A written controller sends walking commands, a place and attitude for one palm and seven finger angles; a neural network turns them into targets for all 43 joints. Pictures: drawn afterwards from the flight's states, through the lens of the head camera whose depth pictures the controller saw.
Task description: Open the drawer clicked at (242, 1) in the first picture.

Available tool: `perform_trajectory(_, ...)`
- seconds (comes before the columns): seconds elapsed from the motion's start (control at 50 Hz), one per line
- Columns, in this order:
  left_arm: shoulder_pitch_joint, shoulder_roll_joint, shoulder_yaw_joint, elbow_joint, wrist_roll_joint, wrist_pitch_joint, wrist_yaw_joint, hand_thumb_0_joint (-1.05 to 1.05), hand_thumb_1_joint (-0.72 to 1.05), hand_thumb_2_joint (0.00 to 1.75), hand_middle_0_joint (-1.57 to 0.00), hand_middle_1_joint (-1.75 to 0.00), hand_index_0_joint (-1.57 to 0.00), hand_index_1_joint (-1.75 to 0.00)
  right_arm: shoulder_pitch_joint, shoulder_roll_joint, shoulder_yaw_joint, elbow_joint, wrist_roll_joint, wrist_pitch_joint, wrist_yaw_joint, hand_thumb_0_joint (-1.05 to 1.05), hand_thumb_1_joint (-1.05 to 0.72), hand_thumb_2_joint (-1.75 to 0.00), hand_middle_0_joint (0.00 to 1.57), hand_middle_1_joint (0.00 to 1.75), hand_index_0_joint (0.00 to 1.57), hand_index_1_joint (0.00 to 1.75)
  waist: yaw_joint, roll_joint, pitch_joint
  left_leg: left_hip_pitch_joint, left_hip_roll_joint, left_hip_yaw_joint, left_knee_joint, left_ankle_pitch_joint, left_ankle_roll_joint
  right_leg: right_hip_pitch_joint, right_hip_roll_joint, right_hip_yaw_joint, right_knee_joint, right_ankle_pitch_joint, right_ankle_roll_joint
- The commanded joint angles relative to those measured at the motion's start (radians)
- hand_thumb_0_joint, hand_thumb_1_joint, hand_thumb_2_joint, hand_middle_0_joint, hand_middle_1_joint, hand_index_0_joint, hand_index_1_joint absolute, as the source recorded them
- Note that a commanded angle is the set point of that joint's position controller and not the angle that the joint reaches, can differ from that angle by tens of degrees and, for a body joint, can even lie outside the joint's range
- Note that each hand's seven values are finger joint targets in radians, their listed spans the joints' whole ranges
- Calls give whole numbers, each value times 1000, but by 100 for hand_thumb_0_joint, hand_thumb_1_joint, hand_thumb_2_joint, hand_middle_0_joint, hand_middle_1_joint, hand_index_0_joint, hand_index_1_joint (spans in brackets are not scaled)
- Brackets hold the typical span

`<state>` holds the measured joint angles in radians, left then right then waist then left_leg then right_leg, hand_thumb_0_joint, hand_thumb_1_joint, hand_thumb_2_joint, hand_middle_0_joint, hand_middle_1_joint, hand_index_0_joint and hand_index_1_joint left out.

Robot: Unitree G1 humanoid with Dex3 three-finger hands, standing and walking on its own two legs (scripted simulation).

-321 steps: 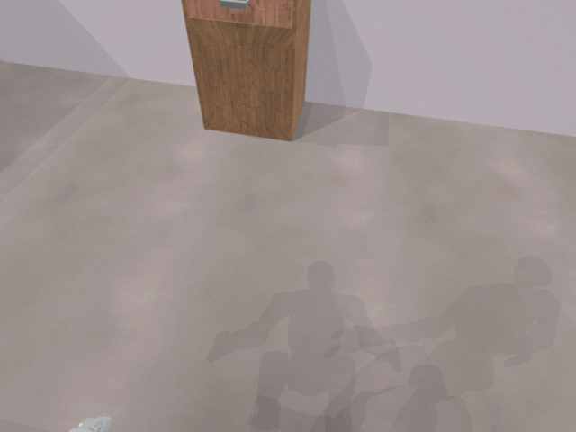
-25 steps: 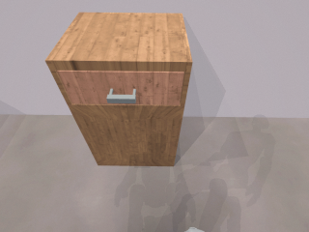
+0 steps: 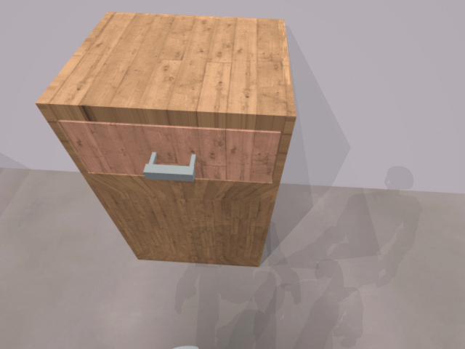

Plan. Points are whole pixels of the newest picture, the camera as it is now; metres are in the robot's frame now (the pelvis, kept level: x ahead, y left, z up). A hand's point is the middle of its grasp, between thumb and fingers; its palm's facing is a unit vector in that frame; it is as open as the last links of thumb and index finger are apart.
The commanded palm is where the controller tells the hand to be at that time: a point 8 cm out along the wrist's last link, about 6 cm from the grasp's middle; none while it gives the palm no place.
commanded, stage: come to a stop and stand still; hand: left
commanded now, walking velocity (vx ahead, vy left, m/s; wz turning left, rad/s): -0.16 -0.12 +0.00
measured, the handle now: (171, 165) +0.50 +0.19 -0.04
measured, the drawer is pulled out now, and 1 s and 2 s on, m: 0.00 0.00 0.00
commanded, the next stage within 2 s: look again from close up in 1.44 s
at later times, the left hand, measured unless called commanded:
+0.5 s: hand out of the picture +0.04 +0.15 -0.17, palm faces -0.03 -0.97 -0.25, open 7.4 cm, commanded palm none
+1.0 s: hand out of the picture +0.00 +0.12 -0.17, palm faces +0.01 -0.98 -0.19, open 7.4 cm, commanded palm none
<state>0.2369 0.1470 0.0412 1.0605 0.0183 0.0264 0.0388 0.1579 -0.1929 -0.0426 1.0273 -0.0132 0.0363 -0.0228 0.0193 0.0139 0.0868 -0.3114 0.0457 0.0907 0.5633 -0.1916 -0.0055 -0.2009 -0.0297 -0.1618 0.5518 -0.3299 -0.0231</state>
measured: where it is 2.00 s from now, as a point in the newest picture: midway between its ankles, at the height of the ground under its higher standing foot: outside the picture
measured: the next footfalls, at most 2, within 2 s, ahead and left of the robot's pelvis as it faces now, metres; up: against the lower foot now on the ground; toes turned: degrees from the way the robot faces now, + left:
right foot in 0.30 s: -0.01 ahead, -0.16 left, +0.00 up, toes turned +0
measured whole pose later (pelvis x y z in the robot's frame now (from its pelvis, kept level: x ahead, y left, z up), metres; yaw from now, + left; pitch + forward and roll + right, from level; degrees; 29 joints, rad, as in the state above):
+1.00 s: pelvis +0.00 -0.05 +0.00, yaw -1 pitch -1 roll +0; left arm 0.31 0.14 0.00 1.09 0.02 0.00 0.02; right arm 0.30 -0.15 0.01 1.09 -0.01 0.00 -0.02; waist -0.01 0.01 0.03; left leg -0.29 0.06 0.03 0.53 -0.22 -0.04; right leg -0.16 -0.01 -0.01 0.54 -0.37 0.00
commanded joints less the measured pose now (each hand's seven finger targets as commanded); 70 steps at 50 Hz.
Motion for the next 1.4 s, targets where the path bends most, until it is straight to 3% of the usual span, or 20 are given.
perform_trajectory(0.0, 57, 103, 18, -78, -10, 1, 16, 0, 90, 90, -20, -30, -20, -30, 150, -173, -31, -31, -2, -15, -16, 0, -90, -90, 20, 30, 20, 30, -42, 246, -175, 229, 350, -297, -200, 902, 209, -157, 14, 103, 383, -315, 43)
perform_trajectory(0.04, 37, 115, 31, -71, -8, 10, 12, 0, 90, 90, -20, -30, -20, -30, 69, -161, -29, -60, -8, -14, -27, 0, -90, -90, 20, 30, 20, 30, -28, 188, -159, 175, 325, -257, -189, 735, 233, -211, 6, 198, 564, -277, 35)
perform_trajectory(0.1, 45, 110, 33, -67, -6, 11, 0, 0, 90, 90, -20, -30, -20, -30, 19, -141, -27, -85, -8, -20, -25, 0, -90, -90, 20, 30, 20, 30, -18, 92, -177, 206, 278, -186, -181, 622, 207, -253, 3, 196, 585, -180, 56)
perform_trajectory(0.2, 19, 85, 21, -94, -1, 18, -11, 0, 90, 90, -20, -30, -20, -30, 29, -151, -39, -77, -12, -17, -13, 0, -90, -90, 20, 30, 20, 30, -40, 160, -149, 150, 257, -201, -249, 266, 188, -155, -14, 137, 303, -182, 51)
perform_trajectory(0.22, 116, 125, -3, -69, -7, -13, 12, 0, 90, 90, -20, -30, -20, -30, -16, -228, -63, -98, 1, -44, -10, 0, -90, -90, 20, 30, 20, 30, 12, 91, -255, 232, 256, -170, 16, 532, 123, -177, -47, 220, 84, -119, 20)
perform_trajectory(0.24, 100, 151, 5, -129, 8, -23, 9, 0, 90, 90, -20, -30, -20, -30, 15, -127, -42, -146, 3, -33, 13, 0, -90, -90, 20, 30, 20, 30, 7, -54, -211, 12, 140, -83, 61, 189, 78, -77, -35, 230, -65, 29, 5)
perform_trajectory(0.26, 77, 197, 12, -143, 17, -36, 6, 0, 90, 90, -20, -30, -20, -30, 8, -61, -22, -176, -6, -25, 27, 0, -90, -90, 20, 30, 20, 30, 7, -194, -147, -103, 21, 13, 124, -132, 20, -64, -154, 398, -160, 110, -53)
perform_trajectory(0.28, 51, 231, 12, -164, 19, -48, 8, 0, 90, 90, -20, -30, -20, -30, 20, -38, -15, -201, -12, -22, 30, 0, -90, -90, 20, 30, 20, 30, -26, -151, -120, -75, -21, -1, 213, -249, 5, -150, -239, 458, -177, 142, -112)
perform_trajectory(0.3, 19, 244, -3, -168, 27, -46, 4, 0, 90, 90, -20, -30, -20, -30, 55, -11, -10, -194, -8, -27, 37, 0, -90, -90, 20, 30, 20, 30, -64, -39, -132, 41, -52, -6, 172, -229, 4, -227, -208, 397, -123, 114, -108)
perform_trajectory(0.32, -14, 235, 8, -181, 20, -45, 2, 0, 90, 90, -20, -30, -20, -30, 97, -36, -17, -179, -7, -27, 32, 0, -90, -90, 20, 30, 20, 30, -83, -138, -141, 2, -47, 2, 135, -123, 11, -148, -122, 331, -47, 218, -81)
perform_trajectory(0.34, -15, 213, 9, -182, 9, -43, 4, 0, 90, 90, -20, -30, -20, -30, 105, -66, -17, -175, -4, -31, 26, 0, -90, -90, 20, 30, 20, 30, -68, -239, -128, 19, -21, -31, 117, -44, 24, -163, -105, 309, -20, 215, -64)
perform_trajectory(0.36, -20, 190, 5, -185, 12, -34, 4, 0, 90, 90, -20, -30, -20, -30, 137, -75, -15, -165, -5, -33, 23, 0, -90, -90, 20, 30, 20, 30, -77, -195, -122, 67, 0, -58, 68, -10, 33, -191, -82, 262, -3, 103, -49)
perform_trajectory(0.4, -7, 170, 2, -195, 7, -15, 0, 0, 90, 90, -20, -30, -20, -30, 128, -106, -16, -155, -12, -29, 20, 0, -90, -90, 20, 30, 20, 30, -60, 37, 14, -17, 59, -141, -33, -129, 55, -271, -18, 211, 2, -178, -22)
perform_trajectory(0.42, 11, 166, 1, -191, 3, -13, -2, 0, 90, 90, -20, -30, -20, -30, 115, -111, -14, -159, -16, -24, 19, 0, -90, -90, 20, 30, 20, 30, -47, 67, 68, -103, 68, -175, -95, -255, 63, -251, 1, 198, -12, -235, -18)
perform_trajectory(0.44, 33, 169, 0, -184, 2, -14, -4, 0, 90, 90, -20, -30, -20, -30, 105, -111, -11, -162, -16, -21, 20, 0, -90, -90, 20, 30, 20, 30, -32, 31, 85, -159, 53, -180, -112, -330, 59, -223, -2, 211, -38, -256, -22)
perform_trajectory(0.5, 43, 180, -1, -169, 2, -25, -8, 0, 90, 90, -20, -30, -20, -30, 142, -83, -1, -147, -15, -26, 20, 0, -90, -90, 20, 30, 20, 30, -40, -80, 29, -56, 6, -100, -24, -222, 33, -254, -61, 278, -133, -291, -44)
perform_trajectory(0.58, 44, 157, -1, -157, -2, -26, -10, 0, 90, 90, -20, -30, -20, -30, 198, -82, 9, -104, -16, -35, 16, 0, -90, -90, 20, 30, 20, 30, -40, -2, 10, -30, 34, -138, -107, -223, 38, -221, -31, 231, -112, -241, -29)
perform_trajectory(0.62, 69, 149, -4, -135, -4, -31, -12, 0, 90, 90, -20, -30, -20, -30, 191, -83, 11, -92, -14, -39, 13, 0, -90, -90, 20, 30, 20, 30, -28, -34, -1, -37, 35, -134, -109, -198, 36, -176, -34, 238, -126, -195, -30)
perform_trajectory(0.8, 108, 119, -13, -46, -6, -48, -11, 0, 90, 90, -20, -30, -20, -30, 215, -64, 26, -6, -3, -58, 3, 0, -90, -90, 20, 30, 20, 30, -23, -18, -48, 66, 51, -104, -100, 59, 29, -83, -44, 227, -127, 73, -20)
perform_trajectory(1.38, 159, 108, -18, 38, 1, -55, -3, 0, 90, 90, -20, -30, -20, -30, 113, -68, 27, 53, 2, -59, -9, 0, -90, -90, 20, 30, 20, 30, -13, -37, -42, 174, 60, -77, -110, 230, 23, -14, -61, 201, -152, 336, 1)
